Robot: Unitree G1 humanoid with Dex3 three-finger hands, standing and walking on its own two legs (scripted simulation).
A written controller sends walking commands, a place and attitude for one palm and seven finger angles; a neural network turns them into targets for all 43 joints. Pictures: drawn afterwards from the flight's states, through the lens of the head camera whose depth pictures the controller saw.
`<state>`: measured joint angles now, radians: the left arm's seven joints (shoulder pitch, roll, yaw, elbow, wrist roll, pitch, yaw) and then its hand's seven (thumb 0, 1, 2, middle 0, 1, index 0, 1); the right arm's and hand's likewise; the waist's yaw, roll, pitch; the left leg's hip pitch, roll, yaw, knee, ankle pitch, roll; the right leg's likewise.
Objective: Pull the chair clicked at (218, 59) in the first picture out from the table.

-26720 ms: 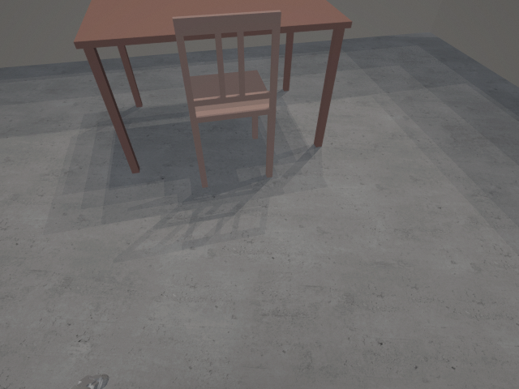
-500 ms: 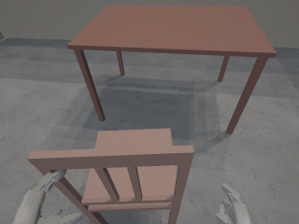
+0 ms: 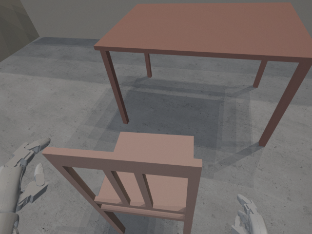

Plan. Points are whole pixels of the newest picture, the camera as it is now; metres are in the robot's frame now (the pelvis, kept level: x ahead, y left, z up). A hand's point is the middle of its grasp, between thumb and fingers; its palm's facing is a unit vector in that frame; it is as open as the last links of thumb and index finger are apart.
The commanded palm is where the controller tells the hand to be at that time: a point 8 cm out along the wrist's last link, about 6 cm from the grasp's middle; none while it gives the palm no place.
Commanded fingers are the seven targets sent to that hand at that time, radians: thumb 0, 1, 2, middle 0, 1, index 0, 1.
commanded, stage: draw the hand back to the body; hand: left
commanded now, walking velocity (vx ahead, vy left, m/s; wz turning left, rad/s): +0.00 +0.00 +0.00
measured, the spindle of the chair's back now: (118, 187) +0.26 +0.19 -0.10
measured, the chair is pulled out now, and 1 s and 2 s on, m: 0.58 0.58 0.58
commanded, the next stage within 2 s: step back with the hand held close in 0.16 s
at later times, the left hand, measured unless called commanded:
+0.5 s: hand (24, 158) +0.18 +0.28 +0.19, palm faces +0.44 -0.74 -0.52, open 7.4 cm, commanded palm +0.12 +0.31 +0.18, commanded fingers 0.00 0.90 0.90 -0.20 -0.30 -0.20 -0.30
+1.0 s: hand (8, 185) +0.13 +0.29 +0.17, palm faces +0.46 -0.75 -0.47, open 7.4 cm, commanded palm +0.08 +0.32 +0.18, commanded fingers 0.00 0.90 0.90 -0.20 -0.30 -0.20 -0.30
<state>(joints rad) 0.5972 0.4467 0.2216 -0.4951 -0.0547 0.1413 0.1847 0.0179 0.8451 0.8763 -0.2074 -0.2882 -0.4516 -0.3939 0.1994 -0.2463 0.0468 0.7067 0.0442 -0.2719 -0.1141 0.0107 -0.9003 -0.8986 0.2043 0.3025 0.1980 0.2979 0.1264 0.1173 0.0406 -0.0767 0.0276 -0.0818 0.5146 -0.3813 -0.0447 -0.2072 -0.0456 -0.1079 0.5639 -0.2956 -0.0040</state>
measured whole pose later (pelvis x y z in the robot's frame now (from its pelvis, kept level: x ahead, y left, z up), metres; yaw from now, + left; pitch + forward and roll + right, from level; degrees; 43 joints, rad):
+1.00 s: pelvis -0.08 +0.03 +0.00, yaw -3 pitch -1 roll +0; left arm 0.50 0.38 0.42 -0.46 -0.02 -0.16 0.18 0.01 0.89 0.90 -0.21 -0.30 -0.21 -0.30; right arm 0.19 -0.20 0.00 0.61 0.02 -0.10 -0.09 0.01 -0.90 -0.90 0.21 0.30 0.20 0.30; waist 0.04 0.03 0.03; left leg -0.28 0.00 -0.01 0.60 -0.30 0.00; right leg -0.38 -0.06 -0.03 0.53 -0.13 0.02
